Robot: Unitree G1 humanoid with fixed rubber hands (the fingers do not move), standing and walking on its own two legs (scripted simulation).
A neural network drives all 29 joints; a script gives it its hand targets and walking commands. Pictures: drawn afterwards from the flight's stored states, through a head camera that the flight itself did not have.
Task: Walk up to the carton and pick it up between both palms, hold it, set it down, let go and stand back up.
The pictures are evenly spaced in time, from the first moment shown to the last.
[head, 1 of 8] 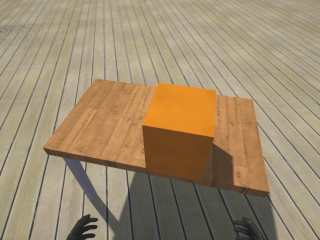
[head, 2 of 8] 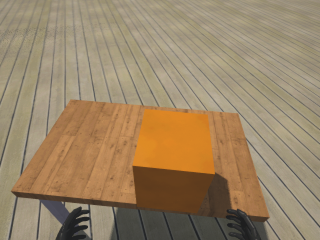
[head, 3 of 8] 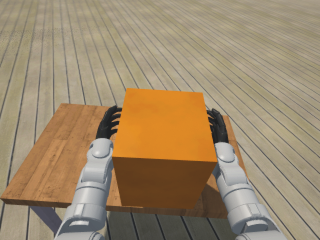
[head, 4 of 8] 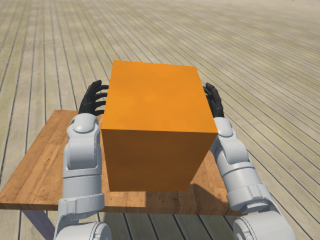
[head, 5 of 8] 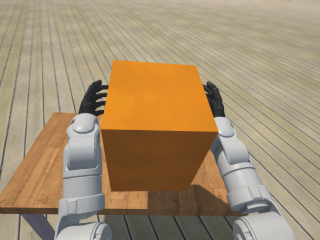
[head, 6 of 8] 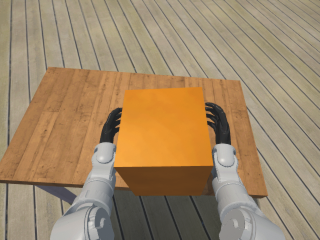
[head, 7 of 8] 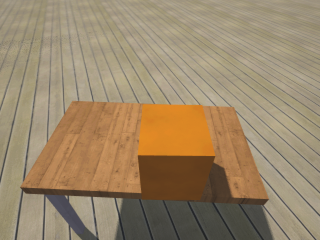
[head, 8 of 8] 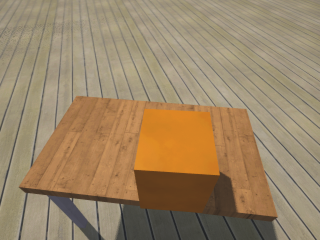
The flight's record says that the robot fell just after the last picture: no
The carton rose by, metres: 0.23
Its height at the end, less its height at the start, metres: +0.00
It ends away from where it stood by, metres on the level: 0.01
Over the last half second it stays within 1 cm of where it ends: yes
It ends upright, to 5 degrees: yes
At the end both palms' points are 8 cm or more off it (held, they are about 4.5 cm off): yes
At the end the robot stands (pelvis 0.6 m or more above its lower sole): yes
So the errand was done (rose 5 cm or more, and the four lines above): yes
